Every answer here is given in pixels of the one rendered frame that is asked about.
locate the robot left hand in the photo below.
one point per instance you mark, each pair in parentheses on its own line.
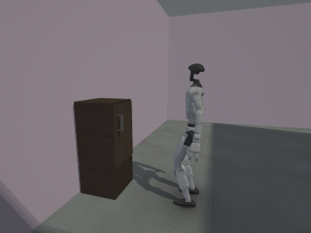
(194,149)

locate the robot left upper arm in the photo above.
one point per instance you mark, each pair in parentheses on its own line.
(194,95)

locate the robot torso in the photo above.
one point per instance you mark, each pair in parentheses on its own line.
(191,109)

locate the robot right upper arm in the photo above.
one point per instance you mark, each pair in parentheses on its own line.
(203,104)

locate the robot left forearm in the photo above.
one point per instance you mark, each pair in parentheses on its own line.
(199,120)

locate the cupboard door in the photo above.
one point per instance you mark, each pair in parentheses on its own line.
(123,140)

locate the robot left thigh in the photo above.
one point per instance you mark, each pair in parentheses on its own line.
(181,151)

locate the handle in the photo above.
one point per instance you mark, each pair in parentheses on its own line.
(122,129)

